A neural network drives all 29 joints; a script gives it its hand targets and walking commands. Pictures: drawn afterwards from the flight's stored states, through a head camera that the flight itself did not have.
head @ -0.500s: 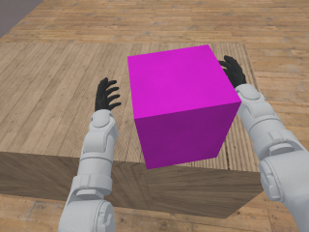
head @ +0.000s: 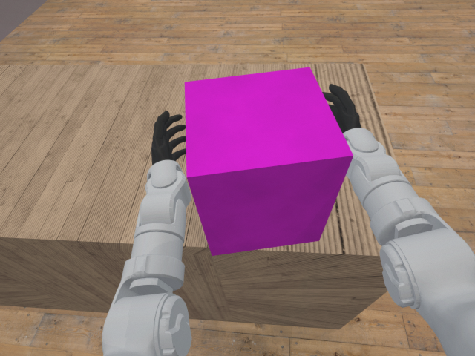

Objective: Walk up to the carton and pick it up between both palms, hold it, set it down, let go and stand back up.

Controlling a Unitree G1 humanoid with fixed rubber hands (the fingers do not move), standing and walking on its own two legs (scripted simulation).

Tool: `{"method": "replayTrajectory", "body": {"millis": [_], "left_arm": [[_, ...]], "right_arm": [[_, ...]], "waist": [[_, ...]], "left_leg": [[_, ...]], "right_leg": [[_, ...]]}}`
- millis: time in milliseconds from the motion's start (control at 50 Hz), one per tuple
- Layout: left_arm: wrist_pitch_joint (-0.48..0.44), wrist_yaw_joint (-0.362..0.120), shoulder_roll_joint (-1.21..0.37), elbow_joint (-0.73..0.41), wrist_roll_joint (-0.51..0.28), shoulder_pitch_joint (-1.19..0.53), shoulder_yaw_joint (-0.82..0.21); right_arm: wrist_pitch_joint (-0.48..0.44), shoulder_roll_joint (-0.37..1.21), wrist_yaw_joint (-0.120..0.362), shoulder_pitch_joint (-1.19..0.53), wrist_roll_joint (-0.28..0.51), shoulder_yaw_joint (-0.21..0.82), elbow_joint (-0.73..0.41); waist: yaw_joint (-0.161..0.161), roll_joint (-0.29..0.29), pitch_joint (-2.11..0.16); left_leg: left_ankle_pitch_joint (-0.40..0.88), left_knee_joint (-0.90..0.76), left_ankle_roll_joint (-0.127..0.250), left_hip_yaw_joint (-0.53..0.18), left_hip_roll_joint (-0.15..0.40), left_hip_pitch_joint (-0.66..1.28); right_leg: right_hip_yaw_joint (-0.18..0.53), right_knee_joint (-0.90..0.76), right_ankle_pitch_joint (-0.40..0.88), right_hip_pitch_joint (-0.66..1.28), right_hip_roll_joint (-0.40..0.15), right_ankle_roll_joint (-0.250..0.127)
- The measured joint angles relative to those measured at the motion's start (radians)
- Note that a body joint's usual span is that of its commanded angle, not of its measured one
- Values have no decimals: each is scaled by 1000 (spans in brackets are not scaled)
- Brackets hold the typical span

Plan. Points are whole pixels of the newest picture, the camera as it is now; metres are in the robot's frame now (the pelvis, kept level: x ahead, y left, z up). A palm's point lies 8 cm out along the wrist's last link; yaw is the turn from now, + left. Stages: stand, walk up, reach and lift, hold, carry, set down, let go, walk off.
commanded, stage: reach and lift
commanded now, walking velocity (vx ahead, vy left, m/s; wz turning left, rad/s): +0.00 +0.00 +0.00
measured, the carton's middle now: (257, 168) +0.43 +0.05 +0.06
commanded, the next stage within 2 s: none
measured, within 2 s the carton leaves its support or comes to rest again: leaves its support in 1.68 s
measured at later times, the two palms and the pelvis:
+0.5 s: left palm (164, 163) +0.38 +0.20 +0.12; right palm (348, 135) +0.46 -0.10 +0.13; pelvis +0.01 +0.00 +0.00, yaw +1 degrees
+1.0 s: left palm (163, 163) +0.38 +0.20 +0.11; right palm (346, 135) +0.46 -0.10 +0.12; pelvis +0.02 +0.00 +0.01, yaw +1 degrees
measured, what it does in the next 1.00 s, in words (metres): stands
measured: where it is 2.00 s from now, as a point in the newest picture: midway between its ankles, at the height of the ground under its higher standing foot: outside the picture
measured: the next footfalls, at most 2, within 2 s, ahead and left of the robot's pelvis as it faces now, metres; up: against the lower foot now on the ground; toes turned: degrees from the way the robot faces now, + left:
none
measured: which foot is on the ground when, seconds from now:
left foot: down 0.00-1.00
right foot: down 0.00-1.00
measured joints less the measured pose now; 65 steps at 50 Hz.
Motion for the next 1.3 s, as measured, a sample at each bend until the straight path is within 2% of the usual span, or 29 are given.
{"method": "replayTrajectory", "body": {"millis": [160,240,300,400,500,580,820,980,1140,1300], "left_arm": [[-14,-1,2,18,3,-12,9],[-25,-21,-13,15,30,-12,43],[-29,-65,-36,0,96,-9,92],[-47,-140,-87,-46,238,32,191],[-49,-170,-112,-69,286,66,217],[-31,-171,-115,-86,295,80,208],[13,-146,-114,-133,289,98,167],[28,-150,-107,-154,282,104,155],[32,-159,-105,-148,274,97,169],[24,-159,-93,-166,262,120,148]], "right_arm": [[3,5,-1,-8,-11,-13,6],[2,20,7,-4,-53,-53,5],[-9,49,34,-5,-143,-136,14],[-65,118,82,20,-351,-290,22],[-116,157,106,65,-440,-379,17],[-127,162,113,78,-442,-391,24],[-146,138,101,79,-356,-309,49],[-137,140,94,83,-339,-289,28],[-127,149,87,85,-359,-297,15],[-143,151,64,105,-326,-249,-6]], "waist": [[-2,3,1],[-6,-4,-4],[-18,-3,3],[-45,-4,2],[-48,-18,7],[-48,-28,13],[-55,-36,30],[-65,-34,31],[-70,-33,27],[-82,-30,32]], "left_leg": [[-1,6,0,-4,-1,-7],[8,-8,0,-5,-3,-6],[16,-27,0,-8,-6,15],[32,-78,3,-4,-12,78],[30,-102,7,6,-18,137],[22,-102,10,14,-19,161],[6,-83,12,25,-14,169],[10,-84,11,22,-13,160],[18,-94,10,18,-13,155],[17,-91,9,15,-12,163]], "right_leg": [[-4,5,-1,-5,-1,0],[-5,-2,3,-6,-3,0],[-9,-19,8,15,-6,-1],[-12,-49,11,69,-13,1],[-11,-40,-10,114,-20,3],[-11,-35,-20,135,-23,4],[-17,-43,-23,155,-22,6],[-27,-49,-19,152,-22,4],[-38,-51,-19,147,-24,2],[-48,-53,-20,160,-25,0]]}}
